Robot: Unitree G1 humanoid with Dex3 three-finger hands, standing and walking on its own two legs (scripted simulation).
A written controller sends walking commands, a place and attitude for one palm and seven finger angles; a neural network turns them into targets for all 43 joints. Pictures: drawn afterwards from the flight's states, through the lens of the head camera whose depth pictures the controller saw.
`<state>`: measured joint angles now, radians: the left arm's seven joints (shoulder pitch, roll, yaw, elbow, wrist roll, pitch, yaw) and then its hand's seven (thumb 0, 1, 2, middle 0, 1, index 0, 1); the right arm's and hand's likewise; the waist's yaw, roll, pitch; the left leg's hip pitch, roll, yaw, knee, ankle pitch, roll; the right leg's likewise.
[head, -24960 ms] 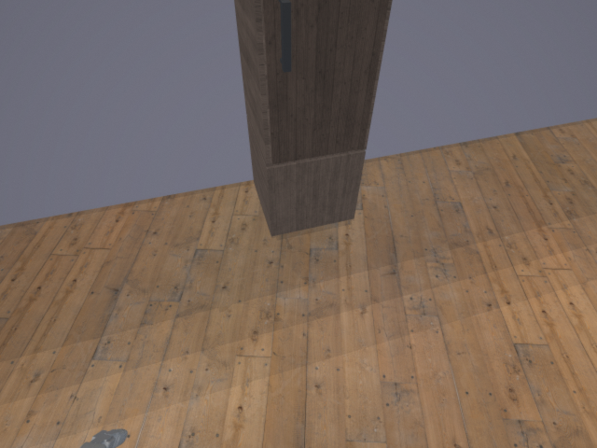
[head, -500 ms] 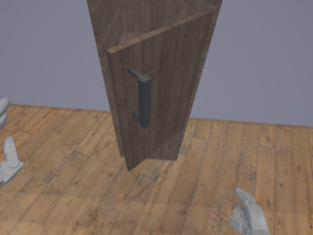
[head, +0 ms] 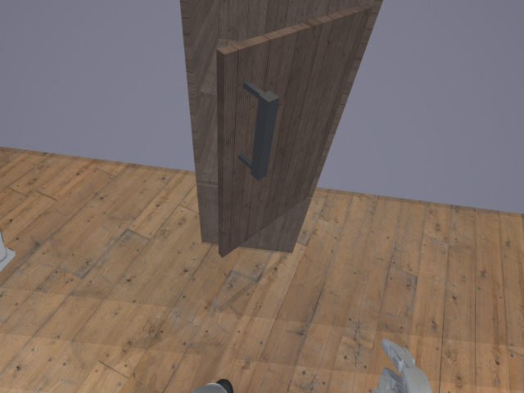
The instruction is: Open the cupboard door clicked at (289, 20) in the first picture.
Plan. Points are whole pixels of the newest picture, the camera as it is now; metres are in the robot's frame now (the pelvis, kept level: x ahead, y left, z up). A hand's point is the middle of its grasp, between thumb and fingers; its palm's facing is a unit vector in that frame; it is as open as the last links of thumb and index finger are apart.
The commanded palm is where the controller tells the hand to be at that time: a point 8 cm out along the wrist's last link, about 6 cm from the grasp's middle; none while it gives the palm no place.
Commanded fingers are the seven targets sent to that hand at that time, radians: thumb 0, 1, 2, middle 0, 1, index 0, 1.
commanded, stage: step back with the hand held close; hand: left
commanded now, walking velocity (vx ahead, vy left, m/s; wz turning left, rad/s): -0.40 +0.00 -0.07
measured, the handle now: (254, 133) +0.51 +0.06 +0.11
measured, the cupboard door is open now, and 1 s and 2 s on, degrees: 47 47 47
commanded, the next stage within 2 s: stop stepping back and stand still in 0.12 s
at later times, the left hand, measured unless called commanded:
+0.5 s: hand (13, 347) +0.13 +0.23 +0.17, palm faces +0.29 -0.82 -0.49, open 7.4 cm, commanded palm +0.07 +0.28 +0.18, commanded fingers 0.00 0.90 0.90 -0.20 -0.30 -0.20 -0.30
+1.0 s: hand out of the picture +0.09 +0.26 +0.18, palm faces +0.39 -0.78 -0.49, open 7.4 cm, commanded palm +0.02 +0.31 +0.18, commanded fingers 0.00 0.90 0.90 -0.20 -0.30 -0.20 -0.30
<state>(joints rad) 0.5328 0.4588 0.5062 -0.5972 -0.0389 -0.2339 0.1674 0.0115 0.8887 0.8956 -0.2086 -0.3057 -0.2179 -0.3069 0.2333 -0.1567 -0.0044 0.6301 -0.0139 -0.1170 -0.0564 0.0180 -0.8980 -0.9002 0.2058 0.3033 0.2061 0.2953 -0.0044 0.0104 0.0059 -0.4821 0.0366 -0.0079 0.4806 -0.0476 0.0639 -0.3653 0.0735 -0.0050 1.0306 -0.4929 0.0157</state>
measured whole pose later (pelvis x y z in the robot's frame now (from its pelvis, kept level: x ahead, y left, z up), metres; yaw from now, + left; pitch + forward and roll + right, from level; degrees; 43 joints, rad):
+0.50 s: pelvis -0.10 -0.01 +0.00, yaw -4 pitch +0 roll -1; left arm 0.60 0.48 0.47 -0.54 -0.07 -0.17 0.13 0.01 0.89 0.90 -0.21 -0.31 -0.22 -0.31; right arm 0.24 -0.18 0.01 0.59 -0.02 -0.13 -0.06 0.02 -0.90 -0.90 0.21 0.30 0.21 0.30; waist -0.07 -0.04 0.00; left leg -0.40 -0.03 0.01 0.39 -0.11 0.02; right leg -0.24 0.06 -0.07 0.57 -0.53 -0.03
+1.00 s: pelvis -0.13 +0.01 +0.00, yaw -2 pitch +0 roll +0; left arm 0.53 0.42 0.44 -0.47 -0.03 -0.22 0.14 0.01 0.89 0.90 -0.21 -0.31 -0.22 -0.31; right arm 0.24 -0.16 0.03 0.64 -0.01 -0.15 -0.06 0.02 -0.90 -0.90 0.21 0.30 0.21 0.30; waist -0.02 0.01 -0.01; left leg -0.23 0.06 0.03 0.58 -0.35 -0.03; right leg -0.31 0.00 -0.08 0.56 -0.25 -0.03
